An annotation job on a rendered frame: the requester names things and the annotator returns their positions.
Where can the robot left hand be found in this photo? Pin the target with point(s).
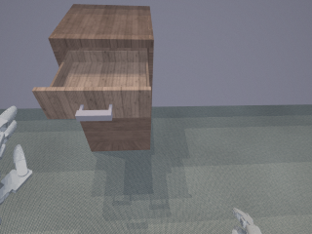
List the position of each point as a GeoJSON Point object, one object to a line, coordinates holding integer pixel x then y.
{"type": "Point", "coordinates": [16, 178]}

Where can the handle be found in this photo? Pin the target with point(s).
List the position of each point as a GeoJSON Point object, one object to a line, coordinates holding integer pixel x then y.
{"type": "Point", "coordinates": [94, 115]}

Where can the drawer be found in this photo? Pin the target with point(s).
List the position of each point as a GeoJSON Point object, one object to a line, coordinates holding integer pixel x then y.
{"type": "Point", "coordinates": [96, 79]}

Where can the cabinet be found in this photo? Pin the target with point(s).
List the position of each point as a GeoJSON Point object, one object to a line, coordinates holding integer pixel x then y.
{"type": "Point", "coordinates": [91, 27]}

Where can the robot right hand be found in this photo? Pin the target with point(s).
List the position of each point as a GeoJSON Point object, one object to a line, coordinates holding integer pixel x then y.
{"type": "Point", "coordinates": [246, 221]}

